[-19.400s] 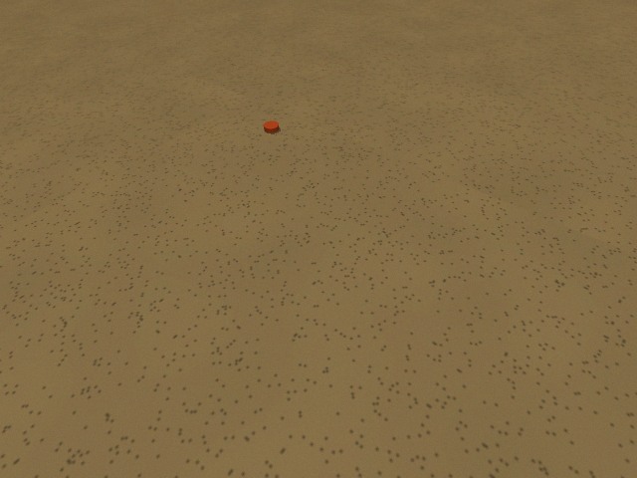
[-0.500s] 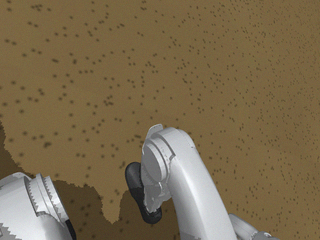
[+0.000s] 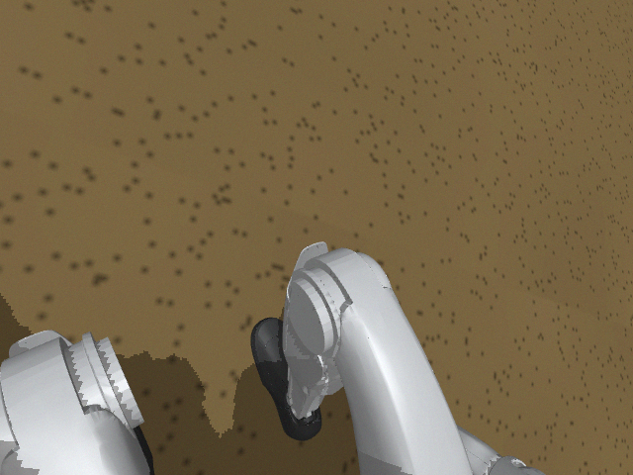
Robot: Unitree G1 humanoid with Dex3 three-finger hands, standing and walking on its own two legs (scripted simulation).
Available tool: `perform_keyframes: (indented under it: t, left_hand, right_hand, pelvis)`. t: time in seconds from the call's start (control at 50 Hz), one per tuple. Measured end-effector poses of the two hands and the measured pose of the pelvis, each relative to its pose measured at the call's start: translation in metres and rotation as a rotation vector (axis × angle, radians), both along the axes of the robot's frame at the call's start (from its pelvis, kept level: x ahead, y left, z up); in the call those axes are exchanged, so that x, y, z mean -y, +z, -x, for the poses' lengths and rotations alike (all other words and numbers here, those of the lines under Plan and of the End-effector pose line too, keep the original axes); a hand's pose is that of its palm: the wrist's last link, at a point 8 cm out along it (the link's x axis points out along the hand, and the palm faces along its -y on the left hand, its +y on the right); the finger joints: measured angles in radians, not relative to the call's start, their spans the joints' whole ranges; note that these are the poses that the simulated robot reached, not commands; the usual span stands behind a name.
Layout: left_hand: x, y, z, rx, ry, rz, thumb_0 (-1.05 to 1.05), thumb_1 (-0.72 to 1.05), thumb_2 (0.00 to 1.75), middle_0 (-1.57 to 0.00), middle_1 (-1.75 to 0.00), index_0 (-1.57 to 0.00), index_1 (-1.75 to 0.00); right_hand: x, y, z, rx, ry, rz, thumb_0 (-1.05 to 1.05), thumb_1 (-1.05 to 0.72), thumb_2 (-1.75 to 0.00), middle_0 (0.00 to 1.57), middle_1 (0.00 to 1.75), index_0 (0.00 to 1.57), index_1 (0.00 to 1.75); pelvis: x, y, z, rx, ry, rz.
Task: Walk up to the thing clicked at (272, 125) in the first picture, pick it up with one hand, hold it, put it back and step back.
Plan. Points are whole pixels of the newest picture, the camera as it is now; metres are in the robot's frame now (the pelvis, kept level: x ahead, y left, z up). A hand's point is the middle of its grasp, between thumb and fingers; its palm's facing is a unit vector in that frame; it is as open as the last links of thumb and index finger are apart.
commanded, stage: close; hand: left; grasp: from above
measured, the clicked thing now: out of the picture +0.43 +0.33 -0.29
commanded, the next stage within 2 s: settle in 1.10 s
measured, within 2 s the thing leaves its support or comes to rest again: leaves its support in 1.52 s
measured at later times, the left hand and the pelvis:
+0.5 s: hand out of the picture +0.43 +0.33 -0.26, palm faces -0.44 -0.19 -0.88, open 12.0 cm; pelvis +0.00 +0.00 +0.00, yaw +0 degrees
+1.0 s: hand out of the picture +0.42 +0.32 -0.26, palm faces -0.41 -0.11 -0.91, open 11.1 cm; pelvis -0.01 +0.00 +0.01, yaw +0 degrees
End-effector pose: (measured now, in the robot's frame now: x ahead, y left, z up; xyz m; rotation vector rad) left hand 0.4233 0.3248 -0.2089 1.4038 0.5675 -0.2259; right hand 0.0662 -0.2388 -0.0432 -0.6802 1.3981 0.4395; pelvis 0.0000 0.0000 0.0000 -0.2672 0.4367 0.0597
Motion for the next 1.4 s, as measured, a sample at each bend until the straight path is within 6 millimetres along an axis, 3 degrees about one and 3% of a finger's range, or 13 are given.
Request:
perform_keyframes:
  t: [0.16, 0.28, 0.4, 0.5, 0.72, 0.9, 1.14, 1.4]
  left_hand:
    - [0.023, -0.002, 0.002, 0.092, -0.075, -0.016, -0.01, -0.23, 0.79, -0.20, -1.03, -0.24, -0.98]
    - [0.009, 0.002, -0.003, 0.131, 0.017, -0.092, -0.01, -0.22, 0.76, -0.22, -0.99, -0.26, -0.95]
    - [-0.009, -0.003, -0.008, 0.047, 0.181, -0.061, -0.01, -0.22, 0.74, -0.25, -0.95, -0.28, -0.91]
    - [-0.013, 0.002, -0.014, 0.009, 0.141, -0.053, -0.01, -0.18, 0.71, -0.30, -0.97, -0.32, -0.91]
    - [-0.006, 0.005, -0.001, -0.009, 0.025, -0.012, -0.01, -0.08, 0.68, -0.30, -0.94, -0.37, -0.90]
    - [0.004, 0.006, 0.004, 0.065, -0.043, -0.041, -0.01, -0.08, 0.63, -0.36, -0.89, -0.44, -0.85]
    - [0.005, 0.004, -0.001, 0.071, 0.040, -0.057, 0.00, -0.10, 0.54, -0.48, -0.76, -0.55, -0.76]
    - [0.003, 0.007, -0.008, 0.029, 0.066, -0.032, 0.01, -0.11, 0.51, -0.52, -0.73, -0.59, -0.71]
  right_hand:
    - [0.003, 0.008, -0.004, 0.036, 0.019, 0.032, 0.00, -0.90, -0.90, 0.20, 0.30, 0.20, 0.30]
    - [0.013, 0.019, 0.002, 0.024, 0.001, 0.061, 0.00, -0.90, -0.90, 0.20, 0.30, 0.20, 0.30]
    - [0.018, 0.025, 0.009, 0.010, -0.030, 0.070, 0.00, -0.90, -0.90, 0.20, 0.30, 0.20, 0.30]
    - [0.013, 0.018, 0.016, -0.014, -0.048, 0.047, 0.00, -0.90, -0.90, 0.20, 0.30, 0.20, 0.30]
    - [-0.004, 0.003, 0.013, -0.003, -0.029, -0.003, 0.00, -0.90, -0.90, 0.20, 0.30, 0.20, 0.30]
    - [0.000, 0.008, 0.005, 0.028, 0.024, 0.025, 0.00, -0.90, -0.90, 0.20, 0.30, 0.20, 0.30]
    - [0.012, 0.024, 0.005, 0.042, 0.014, 0.062, 0.00, -0.90, -0.90, 0.20, 0.30, 0.20, 0.30]
    - [0.005, 0.017, 0.018, 0.015, -0.029, 0.038, 0.00, -0.91, -0.90, 0.20, 0.30, 0.20, 0.30]
  pelvis:
    - [-0.001, 0.002, 0.006, 0.011, -0.009, 0.004]
    - [-0.002, 0.003, 0.007, -0.005, -0.008, 0.004]
    - [-0.004, 0.002, 0.004, -0.022, -0.002, 0.007]
    - [-0.003, 0.001, 0.002, -0.017, 0.001, 0.004]
    - [0.000, 0.002, 0.005, 0.003, -0.003, -0.001]
    - [0.000, 0.004, 0.009, 0.018, -0.007, -0.001]
    - [-0.001, 0.006, 0.010, 0.004, -0.006, 0.003]
    - [-0.001, 0.005, 0.007, 0.002, -0.001, -0.001]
